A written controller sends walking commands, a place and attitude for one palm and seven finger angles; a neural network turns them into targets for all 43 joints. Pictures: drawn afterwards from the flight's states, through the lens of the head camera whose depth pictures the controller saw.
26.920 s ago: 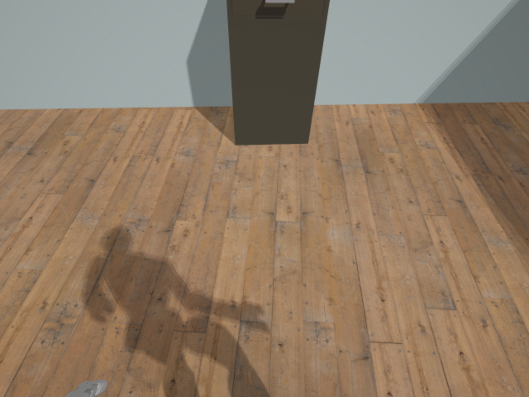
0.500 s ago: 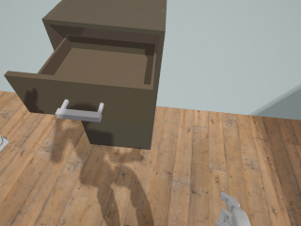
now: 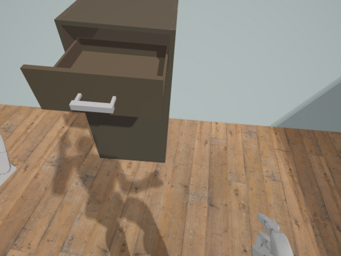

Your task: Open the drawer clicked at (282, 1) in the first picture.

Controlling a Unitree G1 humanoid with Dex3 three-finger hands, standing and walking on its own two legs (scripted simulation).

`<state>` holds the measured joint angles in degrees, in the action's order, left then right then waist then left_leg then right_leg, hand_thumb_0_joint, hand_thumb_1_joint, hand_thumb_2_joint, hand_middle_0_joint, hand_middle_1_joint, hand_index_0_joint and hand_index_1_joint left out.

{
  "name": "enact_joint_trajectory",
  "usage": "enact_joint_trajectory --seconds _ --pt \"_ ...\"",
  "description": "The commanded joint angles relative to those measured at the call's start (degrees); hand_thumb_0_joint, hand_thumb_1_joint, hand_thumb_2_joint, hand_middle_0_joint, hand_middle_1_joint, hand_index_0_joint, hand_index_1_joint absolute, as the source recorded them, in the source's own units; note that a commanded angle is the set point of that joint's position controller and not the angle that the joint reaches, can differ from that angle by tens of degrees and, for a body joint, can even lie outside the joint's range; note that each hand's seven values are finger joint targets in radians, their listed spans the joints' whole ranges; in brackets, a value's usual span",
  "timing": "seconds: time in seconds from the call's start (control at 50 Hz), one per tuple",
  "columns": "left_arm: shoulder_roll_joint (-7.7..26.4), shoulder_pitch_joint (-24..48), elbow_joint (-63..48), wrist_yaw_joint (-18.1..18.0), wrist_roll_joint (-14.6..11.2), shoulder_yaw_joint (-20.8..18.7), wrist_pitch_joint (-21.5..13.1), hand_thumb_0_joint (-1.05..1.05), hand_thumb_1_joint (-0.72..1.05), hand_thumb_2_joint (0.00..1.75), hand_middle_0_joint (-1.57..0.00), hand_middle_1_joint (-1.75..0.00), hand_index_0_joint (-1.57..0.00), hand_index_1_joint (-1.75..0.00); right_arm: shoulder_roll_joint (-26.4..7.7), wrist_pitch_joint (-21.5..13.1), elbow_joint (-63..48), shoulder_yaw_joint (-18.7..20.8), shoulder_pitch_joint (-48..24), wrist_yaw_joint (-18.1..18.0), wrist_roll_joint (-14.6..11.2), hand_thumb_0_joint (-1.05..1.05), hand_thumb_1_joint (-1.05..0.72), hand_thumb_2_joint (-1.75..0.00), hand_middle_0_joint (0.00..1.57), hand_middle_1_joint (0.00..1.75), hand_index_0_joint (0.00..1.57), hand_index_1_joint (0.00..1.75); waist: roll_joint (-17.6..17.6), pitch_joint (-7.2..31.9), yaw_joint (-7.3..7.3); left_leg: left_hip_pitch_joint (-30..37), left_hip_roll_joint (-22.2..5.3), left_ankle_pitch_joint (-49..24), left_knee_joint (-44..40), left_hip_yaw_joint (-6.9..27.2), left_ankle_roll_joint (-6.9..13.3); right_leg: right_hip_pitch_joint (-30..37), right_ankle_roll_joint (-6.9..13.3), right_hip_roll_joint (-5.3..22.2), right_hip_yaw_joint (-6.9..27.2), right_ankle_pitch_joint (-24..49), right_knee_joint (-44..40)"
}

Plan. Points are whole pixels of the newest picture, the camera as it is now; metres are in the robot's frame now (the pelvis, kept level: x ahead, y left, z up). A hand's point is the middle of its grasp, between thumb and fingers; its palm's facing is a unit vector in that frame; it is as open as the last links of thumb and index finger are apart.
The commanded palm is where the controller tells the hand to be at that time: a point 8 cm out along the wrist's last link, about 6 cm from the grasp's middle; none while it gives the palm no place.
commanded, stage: stop stepping back and stand still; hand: left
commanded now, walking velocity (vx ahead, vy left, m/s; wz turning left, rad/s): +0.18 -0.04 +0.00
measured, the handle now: (94, 102) +0.53 +0.26 +0.05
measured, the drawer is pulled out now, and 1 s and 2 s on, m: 0.30 0.30 0.30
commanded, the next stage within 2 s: let the arm hang, fingers relaxed in 0.48 s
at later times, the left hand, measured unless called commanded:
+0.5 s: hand out of the picture +0.15 +0.24 +0.22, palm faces +0.50 -0.74 -0.45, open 7.4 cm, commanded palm +0.08 +0.27 +0.24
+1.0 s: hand out of the picture -0.03 +0.18 -0.18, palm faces +0.11 -0.97 -0.22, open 6.9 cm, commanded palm none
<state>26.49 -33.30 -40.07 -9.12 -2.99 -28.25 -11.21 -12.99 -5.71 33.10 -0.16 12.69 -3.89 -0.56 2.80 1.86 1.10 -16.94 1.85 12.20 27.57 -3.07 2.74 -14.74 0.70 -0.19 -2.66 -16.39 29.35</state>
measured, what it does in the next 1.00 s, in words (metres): stands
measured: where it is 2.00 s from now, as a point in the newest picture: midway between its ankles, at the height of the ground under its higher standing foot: outside the picture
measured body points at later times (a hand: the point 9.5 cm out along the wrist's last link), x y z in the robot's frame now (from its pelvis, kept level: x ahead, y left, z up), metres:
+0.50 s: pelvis -0.05 -0.01 +0.00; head -0.06 -0.01 +0.45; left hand +0.11 +0.27 +0.25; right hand +0.09 -0.23 -0.10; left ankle -0.02 +0.11 -0.74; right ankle -0.05 -0.10 -0.71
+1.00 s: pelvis -0.02 -0.02 +0.00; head +0.01 +0.00 +0.45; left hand -0.03 +0.23 -0.16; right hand +0.04 -0.26 -0.14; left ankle -0.01 +0.12 -0.74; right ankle -0.05 -0.11 -0.74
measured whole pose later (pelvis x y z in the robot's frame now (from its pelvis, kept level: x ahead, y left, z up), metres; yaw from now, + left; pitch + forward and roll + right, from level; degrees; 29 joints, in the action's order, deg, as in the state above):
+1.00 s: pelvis -0.02 -0.02 +0.00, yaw +5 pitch -1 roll -1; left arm 12.8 -18.8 52.5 -1.1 0.6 -1.9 2.1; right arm -11.3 1.6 53.8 -0.4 15.0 -1.4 1.2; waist 1.8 -5.3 -0.2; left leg -15.6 -3.7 14.4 31.0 -2.6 -1.4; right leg -9.0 2.4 -0.1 -8.5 -18.7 28.4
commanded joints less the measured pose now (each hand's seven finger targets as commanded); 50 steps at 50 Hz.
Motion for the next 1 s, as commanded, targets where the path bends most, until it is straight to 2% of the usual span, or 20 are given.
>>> enact_joint_trajectory --seconds 0.0,0.1,0.16,0.2,0.26,0.3,0.32,0.38,0.48,0.5,0.52,0.54,0.56,0.6,0.68,0.72,0.76,0.84,0.92,0.98 --pt "7.5 4.1 -11.2 -1.1 0.4 -5.4 -4.7 0.00 0.90 0.90 -0.20 -0.30 -0.20 -0.30 -6.5 -3.8 -8.3 1.7 -5.5 0.3 0.4 0.00 -0.90 -0.90 0.20 0.30 0.20 0.30 -12.6 2.2 -0.65 -8.7 -11.6 12.4 -13.5 11.6 0.6 7.8 -0.7 1.2 1.5 -1.9 -0.9" --pt "6.6 7.1 -7.5 -1.5 1.4 -3.9 -3.7 0.00 0.90 0.90 -0.20 -0.30 -0.20 -0.30 -6.4 -3.0 -8.2 2.2 -5.7 -0.2 0.9 0.00 -0.90 -0.90 0.20 0.30 0.20 0.30 -4.2 -1.8 -0.02 -10.1 -5.4 25.8 -4.6 7.2 -1.1 -1.2 3.5 3.8 7.9 -21.3 -10.7" --pt "7.6 11.3 -7.9 -1.8 1.1 -3.4 -3.8 0.00 0.90 0.90 -0.20 -0.30 -0.20 -0.30 -6.5 -2.1 -5.5 2.7 -4.7 -0.1 1.0 0.00 -0.90 -0.90 0.20 0.30 0.20 0.30 5.5 -0.5 0.18 -5.4 -1.9 11.8 22.3 0.8 -2.2 -8.9 10.5 16.7 23.4 -26.8 -19.1" --pt "7.4 13.2 -6.6 -1.7 1.2 -3.2 -4.0 0.00 0.90 0.90 -0.20 -0.30 -0.20 -0.30 -5.6 -2.0 -5.0 2.2 -4.5 0.0 1.2 0.00 -0.90 -0.90 0.20 0.30 0.20 0.30 4.4 0.8 0.50 -4.4 -4.1 11.0 18.3 1.7 -1.4 -6.4 9.9 17.3 19.0 -20.8 -16.2" --pt "5.8 12.5 -5.0 -1.5 1.2 -1.7 -3.8 0.00 0.90 0.90 -0.20 -0.30 -0.20 -0.30 -5.2 -2.4 -5.6 1.3 -4.3 -0.8 1.3 0.00 -0.90 -0.90 0.20 0.30 0.20 0.30 -6.0 -1.7 1.22 6.1 -4.4 13.9 0.2 2.2 -0.4 -15.0 5.2 9.1 8.5 -24.8 -8.1" --pt "4.2 12.5 -6.4 -1.7 1.5 -1.1 -4.1 0.00 0.90 0.90 -0.20 -0.30 -0.20 -0.30 -6.5 -2.8 -6.7 1.3 -4.0 -0.9 0.8 0.00 -0.90 -0.90 0.20 0.30 0.20 0.30 -20.3 -5.8 0.92 -0.3 -18.5 37.1 -17.3 26.4 6.0 -17.5 0.4 -1.4 -0.3 -15.7 13.6" --pt "6.1 13.7 -6.7 -1.8 2.2 -2.5 -4.0 0.00 0.90 0.90 -0.20 -0.30 -0.20 -0.30 -5.6 -3.5 -7.3 1.7 -5.0 -0.7 0.7 0.00 -0.90 -0.90 0.20 0.30 0.20 0.30 -18.3 -5.1 0.60 -6.8 -22.1 37.2 -20.3 29.4 8.7 -13.1 -0.2 -2.0 -0.7 -12.0 26.0" --pt "8.6 10.1 -7.0 -1.4 2.3 -5.2 -4.6 0.00 0.90 0.90 -0.20 -0.30 -0.20 -0.30 -5.3 -4.7 -6.0 2.1 -4.7 -0.1 0.8 0.00 -0.90 -0.90 0.20 0.30 0.20 0.30 -11.8 -2.2 -0.13 -6.2 -19.9 27.9 -17.2 23.5 8.2 -11.6 -0.4 1.1 2.1 -10.1 27.1" --pt "7.1 5.1 -10.0 -1.4 1.4 -4.0 -3.6 0.00 0.90 0.90 -0.20 -0.30 -0.20 -0.30 -5.6 -4.5 -6.4 1.6 -5.5 0.4 0.6 0.00 -0.90 -0.90 0.20 0.30 0.20 0.30 -11.0 0.1 -0.74 -12.7 -11.4 20.5 -7.2 7.0 1.7 9.1 0.4 0.3 -2.5 -6.4 -1.5" --pt "7.7 4.8 -9.1 -1.3 1.5 -4.4 -3.6 0.00 0.90 0.90 -0.20 -0.30 -0.20 -0.30 -5.2 -4.0 -6.5 1.8 -5.1 0.6 0.6 0.00 -0.90 -0.90 0.20 0.30 0.20 0.30 -2.4 -0.4 -0.46 -14.6 -7.6 16.6 2.9 3.8 -0.1 9.0 3.2 5.2 7.3 -9.1 -9.0" --pt "9.5 5.3 -8.8 -1.1 1.2 -5.7 -3.3 0.00 0.90 0.90 -0.20 -0.30 -0.20 -0.30 -4.9 -3.5 -6.3 2.2 -5.0 0.8 0.5 0.00 -0.90 -0.90 0.20 0.30 0.20 0.30 8.8 -0.2 -0.28 -16.9 -3.4 12.1 16.4 0.9 -2.0 7.3 8.0 15.6 24.5 -10.4 -16.9" --pt "10.3 9.0 -9.7 -1.1 0.4 -6.3 -4.1 0.00 0.90 0.90 -0.20 -0.30 -0.20 -0.30 -5.5 -3.5 -5.6 2.4 -5.7 0.7 0.6 0.00 -0.90 -0.90 0.20 0.30 0.20 0.30 8.7 -1.1 -0.56 -17.3 -3.5 12.3 25.5 1.3 -2.8 6.8 10.4 20.7 26.2 2.6 -17.7" --pt "-4.2 7.5 40.2 6.3 5.2 19.2 7.4 0.00 0.90 0.90 -0.20 -0.30 -0.20 -0.30 -8.5 -5.8 2.7 4.6 -9.0 4.5 -0.1 0.00 -0.90 -0.90 0.20 0.30 0.20 0.30 4.3 3.7 0.94 -23.2 -10.3 16.6 28.1 4.7 -2.2 12.3 10.3 26.4 14.0 35.6 -4.4" --pt "-8.6 7.1 41.9 7.8 6.2 20.5 11.1 0.00 0.90 0.90 -0.20 -0.30 -0.20 -0.30 -6.3 -1.0 6.8 4.9 1.5 4.5 0.5 0.00 -0.90 -0.90 0.20 0.30 0.20 0.30 3.6 4.8 1.48 -13.1 -5.7 15.3 23.9 3.0 -4.2 5.1 9.4 16.0 7.9 29.9 -0.8" --pt "-6.8 12.7 53.5 8.4 4.8 22.5 11.2 0.00 0.90 0.90 -0.20 -0.30 -0.20 -0.30 -5.4 4.0 6.0 2.8 2.5 5.0 1.4 0.00 -0.90 -0.90 0.20 0.30 0.20 0.30 11.0 0.7 0.46 -5.0 -2.7 -2.0 8.1 0.3 -2.7 5.2 4.9 11.1 1.2 37.3 2.9" --pt "-6.8 13.0 60.3 8.4 4.7 23.4 11.5 0.00 0.90 0.90 -0.20 -0.30 -0.20 -0.30 -8.0 4.3 6.3 3.1 1.9 4.3 2.2 0.00 -0.90 -0.90 0.20 0.30 0.20 0.30 7.7 0.1 -0.39 2.4 -7.1 -23.3 6.6 4.6 -0.6 0.7 1.4 8.8 0.8 29.7 3.6" --pt "-6.4 15.7 66.8 7.9 4.9 24.2 12.0 0.00 0.90 0.90 -0.20 -0.30 -0.20 -0.30 -8.1 5.3 8.0 2.8 0.0 3.9 2.4 0.00 -0.90 -0.90 0.20 0.30 0.20 0.30 5.1 -3.1 -0.62 1.0 -7.5 -16.8 4.9 4.9 -0.7 0.4 1.1 6.9 1.7 15.2 -1.4" --pt "-5.3 15.3 80.0 8.3 3.7 24.8 11.4 0.00 0.90 0.90 -0.20 -0.30 -0.20 -0.30 -6.0 5.6 12.9 1.4 0.5 2.9 2.0 0.00 -0.90 -0.90 0.20 0.30 0.20 0.30 -9.6 -3.3 -0.50 3.1 -7.5 -16.2 2.3 3.3 -1.5 3.4 2.0 7.2 3.4 14.8 -4.0" --pt "-7.0 14.1 87.6 7.9 3.5 24.9 10.9 0.00 0.90 0.90 -0.20 -0.30 -0.20 -0.30 -4.7 5.7 16.5 1.6 2.7 2.2 1.8 0.00 -0.90 -0.90 0.20 0.30 0.20 0.30 -13.9 3.7 -0.34 7.9 -8.4 -17.2 1.2 3.0 -1.6 8.5 2.4 7.3 3.0 18.1 -5.9" --pt "-7.7 14.6 91.7 7.8 3.4 25.6 11.0 0.00 0.90 0.90 -0.20 -0.30 -0.20 -0.30 -5.0 6.0 19.0 1.7 3.9 1.8 1.4 0.00 -0.90 -0.90 0.20 0.30 0.20 0.30 -9.5 3.7 -0.10 9.3 -9.4 -16.4 -0.4 3.5 -1.2 8.6 2.2 6.8 1.9 17.0 -7.6"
